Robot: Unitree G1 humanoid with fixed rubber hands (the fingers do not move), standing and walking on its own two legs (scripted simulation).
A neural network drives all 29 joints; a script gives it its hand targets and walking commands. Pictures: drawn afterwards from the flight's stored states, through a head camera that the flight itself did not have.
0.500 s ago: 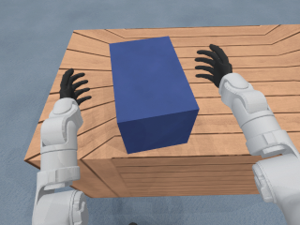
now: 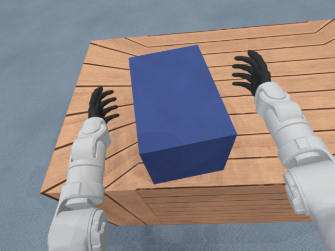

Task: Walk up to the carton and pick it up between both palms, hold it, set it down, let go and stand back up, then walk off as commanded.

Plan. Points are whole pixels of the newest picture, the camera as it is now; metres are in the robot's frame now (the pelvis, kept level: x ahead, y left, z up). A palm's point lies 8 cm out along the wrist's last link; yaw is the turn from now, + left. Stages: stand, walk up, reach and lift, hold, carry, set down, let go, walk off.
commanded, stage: reach and lift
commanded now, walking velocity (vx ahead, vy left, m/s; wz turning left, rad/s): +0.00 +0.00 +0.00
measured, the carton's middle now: (176, 113) +0.45 +0.07 +0.02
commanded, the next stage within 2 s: none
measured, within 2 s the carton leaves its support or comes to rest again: neither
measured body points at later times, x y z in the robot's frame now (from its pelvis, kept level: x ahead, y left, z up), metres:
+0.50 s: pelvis -0.04 +0.00 -0.01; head +0.07 -0.01 +0.43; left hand +0.35 +0.24 +0.05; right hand +0.47 -0.10 +0.05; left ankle -0.02 +0.13 -0.74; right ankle -0.01 -0.09 -0.74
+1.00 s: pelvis -0.03 -0.02 -0.01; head +0.07 -0.02 +0.43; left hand +0.38 +0.22 +0.04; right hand +0.46 -0.07 +0.05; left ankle -0.02 +0.13 -0.74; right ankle -0.01 -0.09 -0.74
